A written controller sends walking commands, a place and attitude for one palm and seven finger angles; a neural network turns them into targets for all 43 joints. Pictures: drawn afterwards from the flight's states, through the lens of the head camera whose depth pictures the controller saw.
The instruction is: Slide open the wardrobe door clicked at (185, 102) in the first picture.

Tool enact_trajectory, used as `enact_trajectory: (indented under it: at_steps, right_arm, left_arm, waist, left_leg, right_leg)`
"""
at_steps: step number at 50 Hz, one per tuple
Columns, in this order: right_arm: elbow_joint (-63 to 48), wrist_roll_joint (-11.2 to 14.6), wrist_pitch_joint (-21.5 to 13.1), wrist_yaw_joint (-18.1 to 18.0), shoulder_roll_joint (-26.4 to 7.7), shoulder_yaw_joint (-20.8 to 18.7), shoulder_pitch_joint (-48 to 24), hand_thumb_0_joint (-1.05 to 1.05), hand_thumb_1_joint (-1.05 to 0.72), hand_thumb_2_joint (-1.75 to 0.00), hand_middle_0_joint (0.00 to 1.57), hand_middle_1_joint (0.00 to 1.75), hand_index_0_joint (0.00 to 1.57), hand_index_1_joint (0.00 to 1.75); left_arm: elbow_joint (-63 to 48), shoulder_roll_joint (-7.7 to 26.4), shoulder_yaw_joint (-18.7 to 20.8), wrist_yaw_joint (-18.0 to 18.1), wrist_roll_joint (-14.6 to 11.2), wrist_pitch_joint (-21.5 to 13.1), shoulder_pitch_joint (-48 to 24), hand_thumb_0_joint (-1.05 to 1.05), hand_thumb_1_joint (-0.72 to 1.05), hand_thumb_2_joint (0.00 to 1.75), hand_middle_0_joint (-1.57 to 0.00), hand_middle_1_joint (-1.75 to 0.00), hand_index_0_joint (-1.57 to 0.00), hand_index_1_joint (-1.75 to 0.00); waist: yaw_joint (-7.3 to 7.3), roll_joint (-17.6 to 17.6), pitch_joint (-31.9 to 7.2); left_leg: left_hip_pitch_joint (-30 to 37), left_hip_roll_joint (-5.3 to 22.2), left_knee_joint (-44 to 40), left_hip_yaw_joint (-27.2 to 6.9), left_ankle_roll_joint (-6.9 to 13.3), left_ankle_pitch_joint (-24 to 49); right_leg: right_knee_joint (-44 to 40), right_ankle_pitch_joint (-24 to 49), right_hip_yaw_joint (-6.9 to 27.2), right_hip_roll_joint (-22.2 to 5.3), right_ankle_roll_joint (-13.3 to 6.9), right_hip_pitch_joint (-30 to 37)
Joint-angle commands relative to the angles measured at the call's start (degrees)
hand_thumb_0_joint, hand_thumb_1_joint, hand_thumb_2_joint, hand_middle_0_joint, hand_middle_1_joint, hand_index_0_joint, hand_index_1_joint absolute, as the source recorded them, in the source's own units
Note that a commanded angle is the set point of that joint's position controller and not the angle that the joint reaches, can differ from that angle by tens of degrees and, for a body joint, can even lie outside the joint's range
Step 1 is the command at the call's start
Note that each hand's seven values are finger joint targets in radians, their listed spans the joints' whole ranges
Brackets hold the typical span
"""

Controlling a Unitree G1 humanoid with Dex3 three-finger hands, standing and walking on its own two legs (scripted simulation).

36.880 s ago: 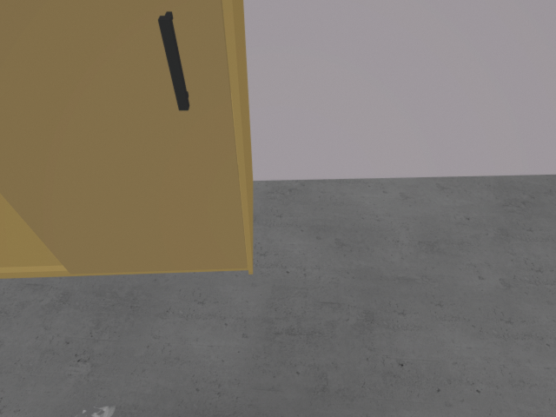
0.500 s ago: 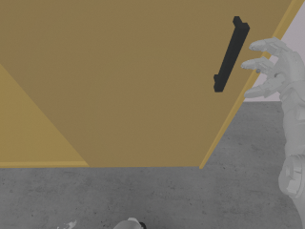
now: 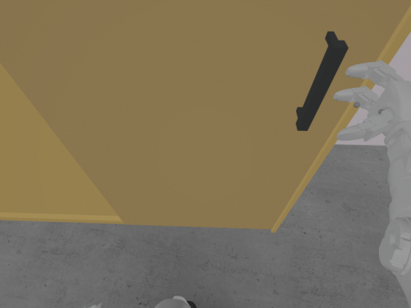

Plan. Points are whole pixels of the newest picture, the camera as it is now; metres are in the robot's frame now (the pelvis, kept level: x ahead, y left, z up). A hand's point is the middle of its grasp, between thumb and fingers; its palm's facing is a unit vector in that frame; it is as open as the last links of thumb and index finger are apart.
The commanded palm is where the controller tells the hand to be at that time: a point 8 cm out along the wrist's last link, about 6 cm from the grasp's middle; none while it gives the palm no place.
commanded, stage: move the hooked fingers beside the handle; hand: right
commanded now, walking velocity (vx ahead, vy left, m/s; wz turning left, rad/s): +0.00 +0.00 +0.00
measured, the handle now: (315, 86) +0.51 -0.12 +0.16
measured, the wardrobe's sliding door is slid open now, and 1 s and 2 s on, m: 0.00 0.00 0.00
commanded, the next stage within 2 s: feel for the door with the fingertips in 1.26 s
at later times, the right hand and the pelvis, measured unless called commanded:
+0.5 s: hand (357, 104) +0.47 -0.19 +0.16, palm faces -0.14 +0.99 -0.02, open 13.3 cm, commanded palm +0.46 -0.26 +0.17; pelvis +0.02 +0.00 +0.01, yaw +0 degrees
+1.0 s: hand (358, 104) +0.47 -0.20 +0.16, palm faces -0.14 +0.99 -0.03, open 13.1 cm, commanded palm +0.46 -0.27 +0.18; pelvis +0.02 +0.00 +0.01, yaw +0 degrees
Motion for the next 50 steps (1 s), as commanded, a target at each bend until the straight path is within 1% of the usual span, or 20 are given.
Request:
enact_trajectory:
  at_steps: [1, 2, 4, 9, 10, 11, 12, 16, 21, 22, 23, 28, 29, 31, 33, 35, 43, 46, 47, 50]
  right_arm:
    - [-12.6, 1.9, -2.7, -2.7, -16.9, -4.2, -30.0, 0.00, 0.50, -0.30, 0.30, 1.20, 0.30, 1.20]
    - [-13.7, 2.0, -3.0, -2.7, -17.3, -4.7, -30.7, 0.00, 0.50, -0.30, 0.30, 1.20, 0.30, 1.20]
    - [-13.4, 2.1, -2.8, -2.7, -18.4, -6.2, -28.4, 0.00, 0.50, -0.30, 0.30, 1.20, 0.30, 1.20]
    - [-14.6, 2.2, -2.5, -2.3, -16.9, -4.9, -28.3, 0.00, 0.50, -0.30, 0.30, 1.20, 0.30, 1.20]
    - [-15.0, 2.3, -2.6, -2.3, -17.0, -5.1, -28.9, 0.00, 0.50, -0.30, 0.30, 1.20, 0.30, 1.20]
    - [-14.6, 2.5, -2.6, -2.4, -18.8, -6.7, -27.0, 0.00, 0.50, -0.30, 0.30, 1.20, 0.30, 1.20]
    - [-15.3, 2.4, -2.6, -2.3, -18.9, -6.7, -27.6, 0.00, 0.50, -0.30, 0.30, 1.20, 0.30, 1.20]
    - [-18.2, 2.5, -2.7, -2.2, -16.9, -5.1, -28.0, 0.00, 0.50, -0.30, 0.30, 1.20, 0.30, 1.20]
    - [-19.2, 2.7, -2.5, -2.6, -18.4, -6.3, -28.1, 0.00, 0.50, -0.30, 0.30, 1.20, 0.30, 1.20]
    - [-19.7, 2.7, -2.5, -2.4, -17.3, -5.9, -28.1, 0.00, 0.50, -0.30, 0.30, 1.20, 0.30, 1.20]
    - [-19.3, 2.5, -2.3, -2.5, -18.4, -6.8, -27.6, 0.00, 0.50, -0.30, 0.30, 1.20, 0.30, 1.20]
    - [-20.4, 2.8, -2.1, -2.5, -17.1, -5.9, -27.7, 0.00, 0.50, -0.30, 0.30, 1.20, 0.30, 1.20]
    - [-19.9, 2.8, -2.0, -2.7, -18.3, -6.7, -27.8, 0.00, 0.50, -0.30, 0.30, 1.20, 0.30, 1.20]
    - [-22.2, 3.0, -2.5, -2.6, -16.1, -5.0, -28.3, 0.00, 0.50, -0.30, 0.30, 1.20, 0.30, 1.20]
    - [-22.3, 2.8, -2.3, -2.8, -17.7, -6.5, -28.2, 0.00, 0.50, -0.30, 0.30, 1.20, 0.30, 1.20]
    - [-20.6, 3.1, -1.8, -2.7, -17.1, -6.2, -28.1, 0.00, 0.50, -0.30, 0.30, 1.20, 0.30, 1.20]
    - [-21.8, 3.0, -2.0, -2.3, -18.0, -6.3, -28.8, 0.00, 0.50, -0.30, 0.30, 1.20, 0.30, 1.20]
    - [-20.0, 3.1, -1.8, -2.3, -20.3, -7.8, -27.6, 0.00, 0.50, -0.30, 0.30, 1.20, 0.30, 1.20]
    - [-21.2, 3.0, -2.1, -2.2, -20.0, -7.6, -28.8, 0.00, 0.50, -0.30, 0.30, 1.20, 0.30, 1.20]
    - [-21.1, 3.0, -2.2, -2.1, -21.1, -8.7, -28.3, 0.00, 0.50, -0.30, 0.30, 1.20, 0.30, 1.20]
  left_arm:
    - [-5.2, 9.1, 3.5, 0.8, -0.2, -1.9, 3.1, 0.00, 0.90, 0.90, -0.20, -0.30, -0.20, -0.30]
    - [-5.2, 9.0, 3.6, 0.8, -0.2, -2.0, 2.7, 0.00, 0.90, 0.90, -0.20, -0.30, -0.20, -0.30]
    - [-5.4, 9.0, 3.6, 0.8, -0.1, -1.9, 2.6, 0.00, 0.90, 0.90, -0.20, -0.30, -0.20, -0.30]
    - [-5.9, 8.7, 3.3, 1.0, -0.2, -1.7, 1.7, 0.00, 0.90, 0.90, -0.20, -0.30, -0.20, -0.30]
    - [-5.8, 8.8, 3.4, 1.0, -0.1, -1.8, 1.8, 0.00, 0.90, 0.90, -0.20, -0.30, -0.20, -0.30]
    - [-6.0, 8.8, 3.5, 1.0, -0.1, -1.6, 2.1, 0.00, 0.90, 0.90, -0.20, -0.30, -0.20, -0.30]
    - [-6.0, 8.8, 3.4, 1.1, -0.1, -1.5, 1.4, 0.00, 0.90, 0.90, -0.20, -0.30, -0.20, -0.30]
    - [-6.5, 8.2, 3.4, 1.2, -0.1, -1.4, 1.0, 0.00, 0.90, 0.90, -0.20, -0.30, -0.20, -0.30]
    - [-6.2, 8.4, 3.4, 1.4, -0.1, -1.2, 0.6, 0.00, 0.90, 0.90, -0.20, -0.30, -0.20, -0.30]
    - [-6.5, 8.2, 3.4, 1.3, 0.0, -1.4, 0.0, 0.00, 0.90, 0.90, -0.20, -0.30, -0.20, -0.30]
    - [-6.3, 8.2, 3.3, 1.3, 0.0, -1.3, 0.2, 0.00, 0.90, 0.90, -0.20, -0.30, -0.20, -0.30]
    - [-6.5, 8.0, 3.1, 1.4, 0.0, -1.3, -0.6, 0.00, 0.90, 0.90, -0.20, -0.30, -0.20, -0.30]
    - [-6.3, 8.1, 3.1, 1.5, -0.1, -1.2, -0.7, 0.00, 0.90, 0.90, -0.20, -0.30, -0.20, -0.30]
    - [-6.7, 7.8, 3.3, 1.5, 0.0, -1.4, -0.9, 0.00, 0.90, 0.90, -0.20, -0.30, -0.20, -0.30]
    - [-6.5, 7.9, 3.1, 1.5, 0.1, -1.4, -1.1, 0.00, 0.90, 0.90, -0.20, -0.30, -0.20, -0.30]
    - [-6.2, 8.0, 3.1, 1.7, 0.0, -1.5, -1.2, 0.00, 0.90, 0.90, -0.20, -0.30, -0.20, -0.30]
    - [-6.4, 7.8, 2.8, 1.7, 0.1, -1.6, -1.8, 0.00, 0.90, 0.90, -0.20, -0.30, -0.20, -0.30]
    - [-6.4, 8.2, 2.9, 1.8, 0.0, -1.4, -1.5, 0.00, 0.90, 0.90, -0.20, -0.30, -0.20, -0.30]
    - [-6.6, 8.1, 2.8, 1.8, 0.0, -1.6, -2.0, 0.00, 0.90, 0.90, -0.20, -0.30, -0.20, -0.30]
    - [-6.6, 8.2, 2.9, 1.8, 0.1, -1.8, -1.8, 0.00, 0.90, 0.90, -0.20, -0.30, -0.20, -0.30]
  waist:
    - [1.38, -1.0, -17.1]
    - [1.29, -2.4, -17.2]
    - [0.52, -1.2, -17.7]
    - [0.52, -2.7, -17.3]
    - [0.76, -1.4, -17.1]
    - [-0.16, -0.3, -17.7]
    - [0.13, -1.6, -18.1]
    - [-0.27, -4.1, -19.0]
    - [-0.49, -1.2, -19.3]
    - [-0.45, -3.2, -20.0]
    - [-0.68, -1.6, -20.1]
    - [-0.83, -2.9, -19.3]
    - [-0.63, -1.1, -18.5]
    - [-0.87, -3.0, -20.0]
    - [-1.11, -3.3, -20.5]
    - [-0.57, -0.1, -19.1]
    - [-1.05, -3.8, -20.1]
    - [-1.23, -0.6, -18.9]
    - [-1.26, -2.9, -19.2]
    - [-1.42, -2.4, -19.6]
  left_leg:
    - [18.9, 1.0, -4.4, -4.7, -0.3, -0.1]
    - [18.8, 1.0, -4.6, -4.9, -0.4, 0.4]
    - [20.0, 1.0, -4.6, -4.8, -0.3, 1.6]
    - [20.6, 1.1, -4.8, -4.7, -0.3, 3.2]
    - [20.6, 1.0, -4.9, -4.6, -0.3, 3.7]
    - [22.1, 1.1, -4.8, -4.7, -0.3, 4.1]
    - [22.4, 1.2, -4.9, -5.0, -0.3, 5.2]
    - [22.4, 1.1, -4.7, -4.2, 0.0, 8.0]
    - [24.2, 1.2, -5.2, -4.3, -0.2, 9.1]
    - [24.3, 1.3, -5.2, -4.6, -0.2, 10.2]
    - [24.7, 1.2, -5.2, -4.4, -0.2, 10.3]
    - [24.5, 1.3, -5.7, -4.2, 0.0, 10.9]
    - [24.6, 1.3, -5.9, -4.2, -0.1, 10.7]
    - [24.8, 1.3, -5.7, -3.9, 0.1, 11.5]
    - [25.3, 1.3, -5.8, -4.0, 0.1, 12.2]
    - [25.8, 1.3, -6.3, -4.2, -0.2, 12.2]
    - [26.8, 1.6, -6.4, -4.3, 0.1, 13.5]
    - [27.7, 1.7, -6.6, -4.3, -0.1, 12.8]
    - [27.5, 1.7, -6.6, -4.5, 0.0, 12.8]
    - [27.4, 1.6, -6.7, -4.4, 0.1, 12.7]
  right_leg:
    - [-8.8, 4.4, 1.7, -1.3, 0.1, -0.8]
    - [-9.0, 4.6, 1.7, -1.3, 0.1, -0.2]
    - [-9.1, 5.5, 1.7, -1.4, 0.2, 0.1]
    - [-9.8, 6.8, 1.5, -1.2, 0.2, 1.2]
    - [-9.8, 7.2, 1.7, -1.3, 0.2, 1.7]
    - [-9.6, 7.8, 1.3, -1.3, 0.0, 1.3]
    - [-9.8, 8.2, 1.2, -1.2, 0.1, 1.5]
    - [-10.0, 11.7, 1.2, -1.2, 0.3, 4.9]
    - [-10.5, 12.2, 1.3, -1.2, 0.1, 5.2]
    - [-10.6, 12.9, 1.1, -1.1, 0.2, 6.0]
    - [-10.7, 13.1, 1.4, -1.2, 0.2, 5.9]
    - [-11.3, 13.8, 1.4, -1.1, 0.4, 7.5]
    - [-11.5, 13.6, 1.6, -1.2, 0.3, 7.0]
    - [-11.5, 15.4, 1.4, -1.2, 0.4, 9.2]
    - [-11.8, 15.7, 1.7, -1.2, 0.6, 9.5]
    - [-11.9, 14.7, 1.5, -1.2, 0.2, 8.2]
    - [-12.3, 16.0, 1.3, -1.0, 0.5, 9.4]
    - [-12.4, 15.2, 1.1, -1.2, 0.2, 8.0]
    - [-12.7, 15.1, 1.3, -1.0, 0.3, 8.3]
    - [-12.7, 15.3, 1.5, -1.1, 0.4, 8.9]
